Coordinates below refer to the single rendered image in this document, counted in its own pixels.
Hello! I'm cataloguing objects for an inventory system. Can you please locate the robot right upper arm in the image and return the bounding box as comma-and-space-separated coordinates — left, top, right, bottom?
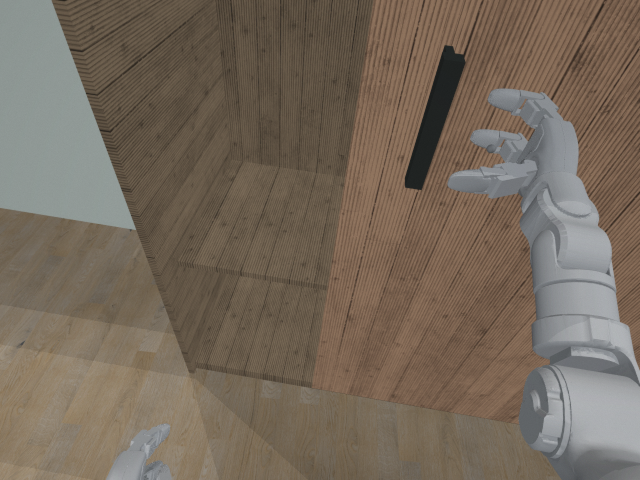
518, 364, 640, 480

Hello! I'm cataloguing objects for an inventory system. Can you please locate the right robot forearm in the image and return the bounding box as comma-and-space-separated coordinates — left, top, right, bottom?
520, 171, 640, 386

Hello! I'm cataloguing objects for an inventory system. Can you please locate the robot left hand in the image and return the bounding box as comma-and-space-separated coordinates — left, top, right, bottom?
106, 423, 171, 480

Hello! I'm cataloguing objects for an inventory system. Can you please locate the handle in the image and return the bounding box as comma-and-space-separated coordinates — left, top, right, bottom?
405, 45, 466, 190

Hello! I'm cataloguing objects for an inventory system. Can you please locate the robot right hand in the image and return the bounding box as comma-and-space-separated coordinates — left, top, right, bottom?
447, 89, 579, 199

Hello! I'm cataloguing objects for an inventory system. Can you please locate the wardrobe door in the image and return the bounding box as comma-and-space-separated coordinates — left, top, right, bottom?
312, 0, 640, 424

